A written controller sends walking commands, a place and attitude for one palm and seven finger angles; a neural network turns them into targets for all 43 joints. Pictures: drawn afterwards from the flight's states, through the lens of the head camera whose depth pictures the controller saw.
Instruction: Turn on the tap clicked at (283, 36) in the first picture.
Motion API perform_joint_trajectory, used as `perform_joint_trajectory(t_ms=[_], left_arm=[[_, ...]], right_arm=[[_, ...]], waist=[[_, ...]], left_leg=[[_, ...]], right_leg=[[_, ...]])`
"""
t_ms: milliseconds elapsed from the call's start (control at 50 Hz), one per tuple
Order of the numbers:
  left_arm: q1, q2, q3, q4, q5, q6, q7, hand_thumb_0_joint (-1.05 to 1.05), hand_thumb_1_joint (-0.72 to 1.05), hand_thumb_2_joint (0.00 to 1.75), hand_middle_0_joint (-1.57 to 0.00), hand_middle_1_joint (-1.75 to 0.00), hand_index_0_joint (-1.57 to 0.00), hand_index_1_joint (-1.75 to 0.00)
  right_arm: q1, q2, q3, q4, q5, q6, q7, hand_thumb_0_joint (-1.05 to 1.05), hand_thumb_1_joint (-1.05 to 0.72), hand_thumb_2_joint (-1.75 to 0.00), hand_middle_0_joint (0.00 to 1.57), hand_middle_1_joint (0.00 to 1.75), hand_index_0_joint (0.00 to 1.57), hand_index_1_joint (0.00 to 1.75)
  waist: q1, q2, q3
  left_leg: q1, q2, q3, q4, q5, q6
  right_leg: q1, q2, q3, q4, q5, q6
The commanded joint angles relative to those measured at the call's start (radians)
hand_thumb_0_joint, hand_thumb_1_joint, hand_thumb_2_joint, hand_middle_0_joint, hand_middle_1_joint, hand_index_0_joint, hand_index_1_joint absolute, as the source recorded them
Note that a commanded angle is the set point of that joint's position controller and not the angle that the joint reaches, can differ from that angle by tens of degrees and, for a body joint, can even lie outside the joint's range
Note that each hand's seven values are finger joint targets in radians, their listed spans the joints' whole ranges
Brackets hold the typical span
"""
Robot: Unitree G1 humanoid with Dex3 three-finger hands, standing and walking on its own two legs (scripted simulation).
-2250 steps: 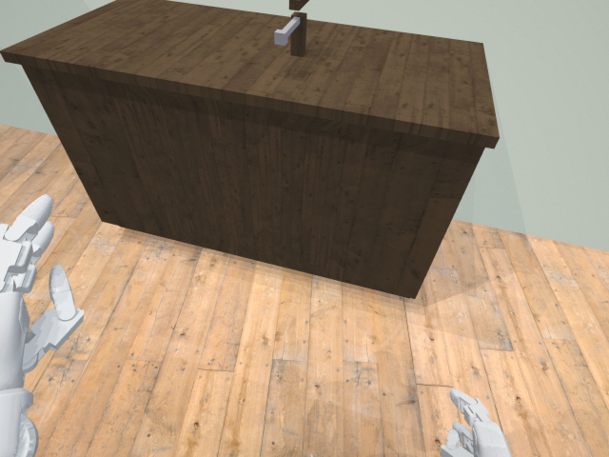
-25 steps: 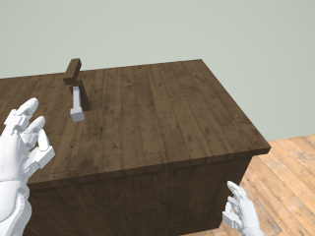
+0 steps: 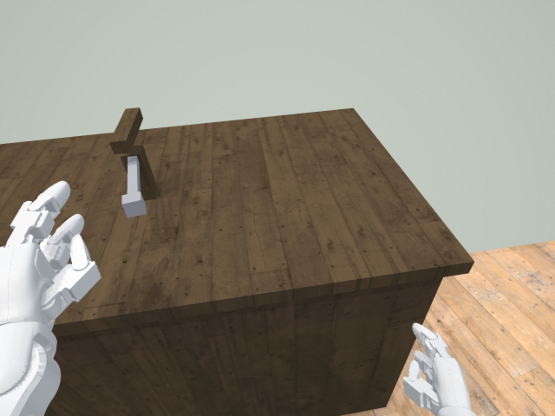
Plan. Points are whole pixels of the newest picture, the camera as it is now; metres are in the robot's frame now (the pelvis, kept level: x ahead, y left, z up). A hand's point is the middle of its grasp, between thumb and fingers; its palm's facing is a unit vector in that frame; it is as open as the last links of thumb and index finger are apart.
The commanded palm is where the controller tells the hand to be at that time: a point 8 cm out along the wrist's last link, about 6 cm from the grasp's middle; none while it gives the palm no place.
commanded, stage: turn the palm inward beside the body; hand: left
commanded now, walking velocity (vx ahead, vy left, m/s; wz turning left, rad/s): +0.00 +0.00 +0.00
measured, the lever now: (134, 204) +0.35 +0.29 +0.15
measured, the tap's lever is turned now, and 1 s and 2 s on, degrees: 10 10 10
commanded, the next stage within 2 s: reach beside the lever's end, fingers flat in 0.30 s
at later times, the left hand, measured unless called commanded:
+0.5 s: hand (99, 267) +0.19 +0.23 +0.21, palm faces +0.47 -0.88 -0.12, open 7.4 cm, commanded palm +0.14 +0.27 +0.21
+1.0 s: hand (96, 250) +0.22 +0.26 +0.19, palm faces +0.50 -0.86 -0.12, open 7.5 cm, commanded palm +0.18 +0.30 +0.19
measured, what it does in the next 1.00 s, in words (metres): stands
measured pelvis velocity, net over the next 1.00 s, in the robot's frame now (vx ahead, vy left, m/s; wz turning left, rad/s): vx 0.00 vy -0.01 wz -0.01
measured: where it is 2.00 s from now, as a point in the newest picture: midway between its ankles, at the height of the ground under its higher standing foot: outside the picture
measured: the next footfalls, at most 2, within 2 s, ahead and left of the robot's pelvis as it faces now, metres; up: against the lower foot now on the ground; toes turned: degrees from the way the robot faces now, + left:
none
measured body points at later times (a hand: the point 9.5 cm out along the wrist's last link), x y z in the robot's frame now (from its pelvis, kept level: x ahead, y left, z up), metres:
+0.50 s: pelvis +0.00 -0.01 +0.00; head -0.05 -0.04 +0.45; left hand +0.16 +0.27 +0.21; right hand +0.23 -0.21 -0.05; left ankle +0.04 +0.13 -0.73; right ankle +0.00 -0.08 -0.73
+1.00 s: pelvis +0.00 -0.01 +0.00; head -0.04 -0.04 +0.45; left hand +0.19 +0.30 +0.20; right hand +0.22 -0.23 -0.06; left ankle +0.04 +0.13 -0.73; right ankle +0.00 -0.08 -0.73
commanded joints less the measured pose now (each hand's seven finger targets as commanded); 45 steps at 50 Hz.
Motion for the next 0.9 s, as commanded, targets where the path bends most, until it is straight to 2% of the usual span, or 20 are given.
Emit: perform_joint_trajectory(t_ms=[0,60,80,100,160,200,220,280,360,380,440,480,560,580,640,700,760,800,840,880], left_arm=[[-0.147,0.157,0.091,-0.208,0.004,-0.06,-0.002,0.0,0.9,0.9,-0.2,-0.3,-0.2,-0.3],[-0.139,0.167,0.1,-0.208,0.001,-0.065,-0.008,0.0,0.9,0.9,-0.2,-0.3,-0.2,-0.3],[-0.143,0.172,0.108,-0.211,0.005,-0.063,-0.005,0.0,0.9,0.9,-0.2,-0.3,-0.2,-0.3],[-0.155,0.158,0.091,-0.23,0.01,-0.068,-0.001,0.0,0.9,0.9,-0.2,-0.3,-0.2,-0.3],[-0.135,0.16,0.097,-0.2,0.001,-0.069,-0.005,0.0,0.9,0.9,-0.2,-0.3,-0.2,-0.3],[-0.15,0.149,0.084,-0.204,0.005,-0.064,-0.005,0.0,0.9,0.9,-0.2,-0.3,-0.2,-0.3],[-0.149,0.16,0.091,-0.207,0.005,-0.069,-0.005,0.0,0.9,0.9,-0.2,-0.3,-0.2,-0.3],[-0.151,0.173,0.104,-0.198,0.004,-0.065,-0.004,0.0,0.9,0.9,-0.2,-0.3,-0.2,-0.3],[-0.15,0.167,0.092,-0.2,0.003,-0.07,-0.003,0.0,0.9,0.9,-0.2,-0.3,-0.2,-0.3],[-0.153,0.176,0.106,-0.207,0.005,-0.071,-0.001,0.0,0.9,0.9,-0.2,-0.3,-0.2,-0.3],[-0.184,0.177,0.111,-0.14,-0.002,-0.068,0.002,0.0,0.9,0.9,-0.2,-0.3,-0.2,-0.3],[-0.218,0.19,0.125,-0.116,-0.001,-0.067,0.003,0.0,0.9,0.9,-0.2,-0.3,-0.2,-0.3],[-0.285,0.199,0.112,-0.077,0.007,-0.075,0.003,0.0,0.9,0.9,-0.2,-0.3,-0.2,-0.3],[-0.28,0.21,0.124,-0.062,0.009,-0.075,0.004,0.0,0.9,0.9,-0.2,-0.3,-0.2,-0.3],[-0.296,0.221,0.132,-0.029,0.008,-0.088,-0.003,0.0,0.9,0.9,-0.2,-0.3,-0.2,-0.3],[-0.328,0.22,0.124,-0.031,0.015,-0.101,-0.007,0.0,0.9,0.9,-0.2,-0.3,-0.2,-0.3],[-0.332,0.24,0.149,0.028,0.007,-0.111,-0.011,0.0,0.9,0.9,-0.2,-0.3,-0.2,-0.3],[-0.327,0.235,0.147,0.024,0.014,-0.118,-0.011,0.0,0.9,0.9,-0.2,-0.3,-0.2,-0.3],[-0.314,0.242,0.156,0.029,0.012,-0.126,-0.015,0.0,0.9,0.9,-0.2,-0.29,-0.2,-0.29],[-0.319,0.243,0.161,0.042,0.015,-0.135,-0.018,0.0,0.9,0.9,-0.2,-0.29,-0.2,-0.29]], right_arm=[[-0.213,-0.094,-0.035,-0.193,-0.003,-0.058,-0.004,0.0,-0.9,-0.9,0.2,0.3,0.2,0.3],[-0.198,-0.098,-0.039,-0.195,-0.006,-0.057,-0.001,0.0,-0.9,-0.9,0.2,0.3,0.2,0.3],[-0.216,-0.094,-0.036,-0.188,0.002,-0.053,0.002,0.0,-0.9,-0.9,0.2,0.3,0.2,0.3],[-0.204,-0.092,-0.035,-0.196,-0.001,-0.052,0.002,0.0,-0.9,-0.9,0.2,0.3,0.2,0.3],[-0.193,-0.096,-0.038,-0.195,-0.004,-0.052,0.002,0.0,-0.9,-0.9,0.2,0.3,0.2,0.3],[-0.204,-0.09,-0.035,-0.197,0.002,-0.048,0.001,0.0,-0.9,-0.9,0.2,0.3,0.2,0.3],[-0.196,-0.095,-0.037,-0.198,-0.001,-0.051,0.0,0.0,-0.9,-0.9,0.2,0.3,0.2,0.3],[-0.217,-0.093,-0.037,-0.189,0.004,-0.05,-0.001,0.0,-0.9,-0.9,0.2,0.3,0.2,0.3],[-0.205,-0.097,-0.038,-0.196,-0.001,-0.055,-0.003,0.0,-0.9,-0.9,0.2,0.3,0.2,0.3],[-0.218,-0.094,-0.038,-0.191,0.005,-0.055,-0.002,0.0,-0.9,-0.9,0.2,0.3,0.2,0.3],[-0.204,-0.097,-0.039,-0.186,0.002,-0.053,-0.009,0.0,-0.9,-0.9,0.2,0.3,0.2,0.3],[-0.221,-0.094,-0.039,-0.176,0.008,-0.052,-0.014,0.0,-0.9,-0.9,0.2,0.3,0.2,0.3],[-0.207,-0.099,-0.04,-0.178,0.002,-0.058,-0.021,0.0,-0.9,-0.9,0.2,0.3,0.2,0.3],[-0.223,-0.096,-0.041,-0.171,0.007,-0.058,-0.022,0.0,-0.9,-0.9,0.2,0.3,0.2,0.3],[-0.204,-0.101,-0.043,-0.176,0.001,-0.058,-0.024,0.0,-0.9,-0.9,0.2,0.3,0.2,0.3],[-0.207,-0.095,-0.04,-0.181,0.004,-0.058,-0.023,0.0,-0.9,-0.9,0.2,0.3,0.2,0.3],[-0.192,-0.103,-0.045,-0.176,0.0,-0.062,-0.027,0.0,-0.9,-0.9,0.2,0.3,0.2,0.3],[-0.193,-0.098,-0.044,-0.18,0.003,-0.056,-0.025,0.0,-0.9,-0.9,0.2,0.3,0.2,0.3],[-0.178,-0.103,-0.046,-0.184,-0.001,-0.058,-0.024,0.0,-0.9,-0.9,0.2,0.3,0.2,0.3],[-0.186,-0.1,-0.047,-0.178,0.002,-0.057,-0.024,0.0,-0.9,-0.9,0.2,0.3,0.2,0.3]], waist=[[0.003,-0.036,-0.06],[0.002,-0.056,-0.076],[0.005,-0.007,-0.076],[0.003,0.003,-0.066],[0.0,-0.064,-0.068],[0.001,-0.022,-0.046],[-0.002,-0.049,-0.055],[0.001,-0.016,-0.051],[0.0,-0.05,-0.046],[0.001,-0.021,-0.053],[-0.006,-0.058,-0.028],[-0.006,-0.032,-0.018],[-0.013,-0.046,-0.032],[-0.01,-0.019,-0.033],[-0.012,-0.064,-0.054],[-0.011,0.014,-0.051],[-0.012,-0.06,-0.057],[-0.008,-0.007,-0.069],[-0.008,-0.043,-0.087],[-0.009,-0.006,-0.089]], left_leg=[[0.068,0.008,-0.007,-0.082,0.128,0.044],[0.076,0.01,-0.003,-0.077,0.177,0.046],[0.083,0.007,-0.001,-0.08,0.157,0.04],[0.082,0.007,-0.005,-0.081,0.172,0.04],[0.076,0.009,-0.005,-0.079,0.181,0.045],[0.077,0.008,-0.003,-0.082,0.16,0.042],[0.076,0.011,-0.006,-0.083,0.16,0.042],[0.081,0.005,-0.003,-0.084,0.129,0.042],[0.072,0.009,-0.003,-0.081,0.133,0.046],[0.081,0.005,-0.003,-0.083,0.118,0.042],[0.06,0.007,-0.004,-0.082,0.103,0.045],[0.063,0.002,-0.003,-0.083,0.077,0.044],[0.054,0.001,-0.007,-0.086,0.066,0.046],[0.062,-0.002,-0.003,-0.085,0.051,0.043],[0.053,0.004,-0.007,-0.078,0.09,0.045],[0.065,0.0,-0.004,-0.085,0.087,0.041],[0.054,0.003,-0.007,-0.086,0.101,0.045],[0.063,0.0,-0.003,-0.093,0.113,0.042],[0.065,0.001,-0.004,-0.093,0.134,0.043],[0.079,-0.001,0.0,-0.097,0.142,0.042]], right_leg=[[-0.081,-0.054,0.056,-0.165,0.131,0.043],[-0.063,-0.055,0.052,-0.152,0.199,0.045],[-0.07,-0.052,0.052,-0.154,0.166,0.042],[-0.073,-0.053,0.048,-0.149,0.188,0.038],[-0.066,-0.052,0.049,-0.151,0.207,0.045],[-0.081,-0.053,0.052,-0.165,0.176,0.042],[-0.073,-0.053,0.05,-0.161,0.179,0.042],[-0.08,-0.053,0.059,-0.175,0.136,0.044],[-0.077,-0.056,0.062,-0.179,0.139,0.046],[-0.078,-0.054,0.063,-0.182,0.118,0.044],[-0.089,-0.054,0.071,-0.196,0.104,0.048],[-0.094,-0.054,0.082,-0.209,0.065,0.047],[-0.092,-0.058,0.09,-0.211,0.048,0.049],[-0.094,-0.056,0.094,-0.218,0.024,0.048],[-0.076,-0.059,0.101,-0.211,0.07,0.049],[-0.085,-0.058,0.092,-0.203,0.075,0.043],[-0.074,-0.054,0.094,-0.204,0.1,0.048],[-0.069,-0.053,0.084,-0.194,0.118,0.043],[-0.056,-0.05,0.078,-0.183,0.157,0.044],[-0.056,-0.048,0.075,-0.181,0.168,0.043]])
